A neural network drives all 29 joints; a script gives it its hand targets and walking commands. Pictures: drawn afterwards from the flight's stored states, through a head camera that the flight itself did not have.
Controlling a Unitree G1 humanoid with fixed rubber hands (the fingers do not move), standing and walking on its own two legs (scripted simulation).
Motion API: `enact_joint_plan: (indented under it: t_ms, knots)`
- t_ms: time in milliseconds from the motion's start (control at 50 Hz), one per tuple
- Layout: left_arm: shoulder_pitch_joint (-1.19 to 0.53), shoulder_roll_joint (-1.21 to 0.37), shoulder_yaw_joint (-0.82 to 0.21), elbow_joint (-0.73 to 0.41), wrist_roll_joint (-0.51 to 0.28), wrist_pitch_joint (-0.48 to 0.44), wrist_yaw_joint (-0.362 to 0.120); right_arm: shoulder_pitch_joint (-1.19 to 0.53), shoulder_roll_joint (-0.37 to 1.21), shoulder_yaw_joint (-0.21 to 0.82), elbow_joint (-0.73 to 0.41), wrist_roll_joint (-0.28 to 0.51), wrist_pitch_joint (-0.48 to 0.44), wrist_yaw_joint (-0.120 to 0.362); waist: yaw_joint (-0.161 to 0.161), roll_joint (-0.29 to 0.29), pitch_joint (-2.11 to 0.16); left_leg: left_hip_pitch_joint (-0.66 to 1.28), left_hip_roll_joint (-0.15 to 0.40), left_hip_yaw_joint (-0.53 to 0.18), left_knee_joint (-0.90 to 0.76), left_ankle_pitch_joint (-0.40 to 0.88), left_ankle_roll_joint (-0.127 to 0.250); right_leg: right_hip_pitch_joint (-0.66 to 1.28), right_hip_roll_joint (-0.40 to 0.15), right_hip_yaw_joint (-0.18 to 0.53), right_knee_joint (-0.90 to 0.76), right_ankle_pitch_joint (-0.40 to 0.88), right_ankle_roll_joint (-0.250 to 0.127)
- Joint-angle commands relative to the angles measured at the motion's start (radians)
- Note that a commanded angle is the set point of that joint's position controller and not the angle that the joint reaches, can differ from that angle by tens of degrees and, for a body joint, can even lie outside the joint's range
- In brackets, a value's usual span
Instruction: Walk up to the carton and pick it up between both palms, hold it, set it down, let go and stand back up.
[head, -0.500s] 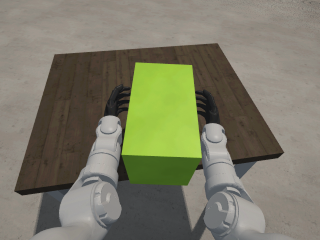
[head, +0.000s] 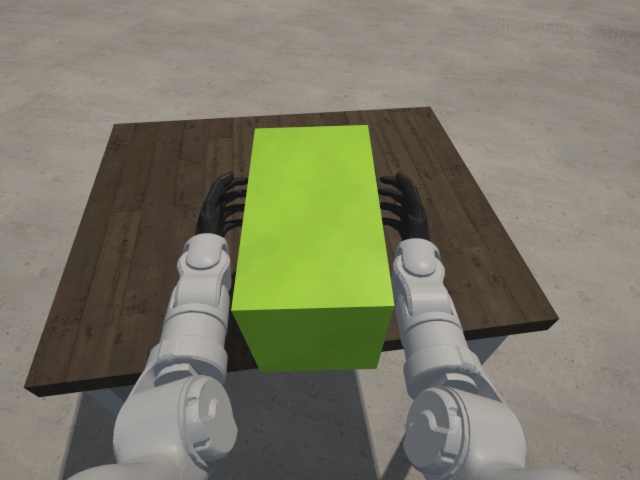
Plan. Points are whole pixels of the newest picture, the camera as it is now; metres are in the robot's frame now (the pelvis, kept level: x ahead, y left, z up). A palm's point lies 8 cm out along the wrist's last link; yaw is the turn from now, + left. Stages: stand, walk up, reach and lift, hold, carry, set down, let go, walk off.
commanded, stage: reach and lift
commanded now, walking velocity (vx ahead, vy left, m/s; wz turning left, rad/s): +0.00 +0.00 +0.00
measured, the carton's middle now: (314, 247) +0.42 -0.02 +0.04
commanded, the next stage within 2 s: hold in 1.72 s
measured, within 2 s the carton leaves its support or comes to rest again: neither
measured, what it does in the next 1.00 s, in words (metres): stands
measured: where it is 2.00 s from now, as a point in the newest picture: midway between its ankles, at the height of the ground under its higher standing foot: outside the picture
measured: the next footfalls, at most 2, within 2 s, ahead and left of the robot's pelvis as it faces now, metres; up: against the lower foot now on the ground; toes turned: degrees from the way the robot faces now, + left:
none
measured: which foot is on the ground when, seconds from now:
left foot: down 0.00-1.00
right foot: down 0.00-1.00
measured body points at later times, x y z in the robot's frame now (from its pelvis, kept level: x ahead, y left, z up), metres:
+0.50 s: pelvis -0.03 +0.02 +0.00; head -0.04 +0.05 +0.45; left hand +0.38 +0.13 +0.13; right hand +0.35 -0.13 +0.13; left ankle +0.01 +0.12 -0.75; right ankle -0.02 -0.09 -0.75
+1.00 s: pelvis -0.02 +0.01 +0.00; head -0.03 +0.05 +0.45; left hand +0.37 +0.12 +0.16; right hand +0.35 -0.14 +0.14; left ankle +0.01 +0.12 -0.75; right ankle -0.02 -0.09 -0.75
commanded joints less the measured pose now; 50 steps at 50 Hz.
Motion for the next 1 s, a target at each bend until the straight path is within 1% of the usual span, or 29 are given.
enact_joint_plan:
  t_ms: [0, 60, 120, 160, 200, 220, 260, 300, 320, 340, 380, 440, 480, 520, 560, 620, 660, 720, 780, 860, 900, 980]
  knots:
    - [-0.454, -0.47, -0.318, -0.078, -0.038, -0.048, -0.09, -0.403, 0.447, 0.423, -0.009, 0.114, -0.087, 0.043, -0.008, -0.015, -0.452, 0.001, -0.029, 0.009, 0.005, 0.282, 0.037, 0.517, -0.013, 0.095, 0.178, 0.804, 0.073]
    - [-0.441, -0.519, -0.412, -0.161, -0.079, -0.033, -0.082, -0.435, 0.44, 0.52, -0.087, 0.178, -0.109, 0.035, 0.002, -0.027, -0.496, 0.073, -0.017, 0.003, 0.027, 0.35, 0.016, 0.481, 0.004, 0.093, 0.151, 0.75, 0.059]
    - [-0.431, -0.559, -0.508, -0.239, -0.119, -0.013, -0.068, -0.464, 0.437, 0.614, -0.158, 0.247, -0.107, 0.03, 0.017, -0.03, -0.517, 0.136, -0.011, -0.002, 0.047, 0.389, 0.007, 0.46, 0.01, 0.092, 0.138, 0.711, 0.055]
    - [-0.417, -0.578, -0.565, -0.29, -0.142, 0.016, -0.062, -0.469, 0.426, 0.662, -0.193, 0.296, -0.086, 0.025, 0.028, -0.026, -0.487, 0.185, -0.008, -0.007, 0.052, 0.369, 0.001, 0.428, 0.014, 0.089, 0.122, 0.638, 0.051]
    - [-0.407, -0.586, -0.608, -0.342, -0.158, 0.063, -0.059, -0.466, 0.404, 0.688, -0.218, 0.342, -0.05, 0.018, 0.036, -0.016, -0.425, 0.232, -0.004, -0.009, 0.051, 0.313, -0.006, 0.377, 0.015, 0.082, 0.098, 0.516, 0.044]
    - [-0.406, -0.582, -0.62, -0.363, -0.165, 0.093, -0.059, -0.465, 0.386, 0.69, -0.225, 0.363, -0.029, 0.016, 0.039, -0.011, -0.382, 0.25, -0.003, -0.008, 0.048, 0.268, -0.01, 0.345, 0.014, 0.077, 0.085, 0.439, 0.041]
    - [-0.409, -0.558, -0.616, -0.382, -0.17, 0.155, -0.061, -0.469, 0.339, 0.662, -0.225, 0.391, 0.012, 0.013, 0.034, -0.008, -0.281, 0.264, 0.0, 0.002, 0.035, 0.135, -0.015, 0.265, 0.008, 0.062, 0.057, 0.261, 0.038]
    - [-0.409, -0.524, -0.584, -0.381, -0.163, 0.211, -0.065, -0.473, 0.293, 0.6, -0.21, 0.395, 0.045, 0.014, 0.025, 0.004, -0.196, 0.259, 0.0, 0.017, 0.019, -0.005, -0.02, 0.182, 0.002, 0.041, 0.036, 0.076, 0.04]
    - [-0.407, -0.508, -0.564, -0.378, -0.156, 0.235, -0.068, -0.476, 0.272, 0.565, -0.203, 0.391, 0.058, 0.017, 0.019, 0.014, -0.169, 0.253, -0.002, 0.026, 0.015, -0.063, -0.025, 0.151, 0.0, 0.03, 0.03, 0.003, 0.042]
    - [-0.406, -0.494, -0.544, -0.377, -0.149, 0.256, -0.071, -0.481, 0.255, 0.531, -0.199, 0.384, 0.069, 0.02, 0.012, 0.024, -0.155, 0.249, -0.004, 0.033, 0.014, -0.108, -0.03, 0.129, 0.0, 0.021, 0.026, -0.05, 0.044]
    - [-0.412, -0.475, -0.516, -0.382, -0.138, 0.284, -0.075, -0.495, 0.23, 0.476, -0.2, 0.365, 0.083, 0.026, -0.005, 0.044, -0.158, 0.247, -0.007, 0.041, 0.016, -0.158, -0.038, 0.106, 0.0, 0.008, 0.024, -0.105, 0.043]
    - [-0.439, -0.467, -0.511, -0.403, -0.142, 0.301, -0.077, -0.523, 0.216, 0.435, -0.217, 0.337, 0.091, 0.034, -0.03, 0.059, -0.205, 0.257, -0.006, 0.04, 0.026, -0.16, -0.047, 0.105, 0.001, -0.004, 0.027, -0.094, 0.04]
    - [-0.455, -0.473, -0.524, -0.418, -0.153, 0.302, -0.075, -0.535, 0.22, 0.436, -0.234, 0.324, 0.092, 0.038, -0.039, 0.054, -0.249, 0.272, -0.003, 0.035, 0.034, -0.126, -0.047, 0.118, 0.002, -0.004, 0.03, -0.052, 0.037]
    - [-0.459, -0.484, -0.543, -0.43, -0.164, 0.302, -0.074, -0.539, 0.23, 0.457, -0.255, 0.322, 0.093, 0.04, -0.041, 0.038, -0.291, 0.287, 0.0, 0.028, 0.045, -0.071, -0.042, 0.145, 0.003, 0.002, 0.033, 0.006, 0.034]
    - [-0.448, -0.495, -0.562, -0.446, -0.172, 0.307, -0.074, -0.535, 0.241, 0.493, -0.283, 0.334, 0.096, 0.037, -0.037, 0.018, -0.321, 0.293, -0.001, 0.022, 0.054, -0.013, -0.035, 0.186, 0.005, 0.012, 0.038, 0.075, 0.033]
    - [-0.412, -0.501, -0.587, -0.484, -0.176, 0.329, -0.078, -0.519, 0.254, 0.568, -0.336, 0.377, 0.109, 0.023, -0.023, -0.014, -0.326, 0.28, -0.007, 0.016, 0.062, 0.051, -0.02, 0.262, 0.006, 0.029, 0.054, 0.171, 0.036]
    - [-0.38, -0.495, -0.601, -0.523, -0.176, 0.357, -0.083, -0.501, 0.259, 0.62, -0.377, 0.416, 0.125, 0.007, -0.009, -0.031, -0.304, 0.262, -0.011, 0.016, 0.061, 0.075, -0.007, 0.307, 0.006, 0.04, 0.064, 0.213, 0.041]
    - [-0.319, -0.478, -0.621, -0.606, -0.171, 0.414, -0.091, -0.459, 0.261, 0.694, -0.451, 0.482, 0.155, -0.023, 0.01, -0.042, -0.25, 0.248, -0.015, 0.019, 0.055, 0.095, 0.006, 0.352, 0.005, 0.052, 0.074, 0.249, 0.05]
    - [-0.288, -0.456, -0.632, -0.679, -0.168, 0.473, -0.102, -0.432, 0.248, 0.735, -0.507, 0.534, 0.189, -0.049, 0.019, -0.034, -0.186, 0.243, -0.019, 0.025, 0.047, 0.078, 0.006, 0.355, 0.001, 0.053, 0.074, 0.234, 0.06]
    - [-0.307, -0.438, -0.647, -0.736, -0.178, 0.525, -0.107, -0.439, 0.217, 0.718, -0.54, 0.556, 0.214, -0.061, 0.007, -0.015, -0.137, 0.25, -0.019, 0.043, 0.03, -0.012, -0.004, 0.306, 0.001, 0.042, 0.063, 0.127, 0.066]
    - [-0.314, -0.439, -0.666, -0.761, -0.189, 0.535, -0.106, -0.448, 0.211, 0.716, -0.569, 0.558, 0.217, -0.064, -0.005, -0.004, -0.159, 0.266, -0.021, 0.047, 0.037, -0.011, -0.01, 0.3, 0.005, 0.038, 0.064, 0.13, 0.068]
    - [-0.312, -0.442, -0.694, -0.797, -0.206, 0.54, -0.109, -0.441, 0.209, 0.727, -0.615, 0.557, 0.226, -0.074, -0.023, 0.008, -0.224, 0.297, -0.028, 0.044, 0.059, 0.044, -0.021, 0.313, 0.012, 0.035, 0.071, 0.194, 0.071]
